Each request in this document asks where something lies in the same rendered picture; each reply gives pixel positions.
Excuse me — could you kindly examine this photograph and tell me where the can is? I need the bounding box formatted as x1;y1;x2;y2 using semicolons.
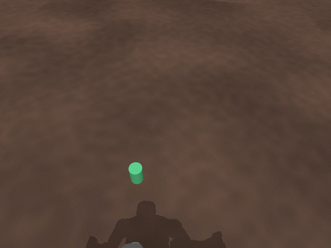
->
128;162;143;184

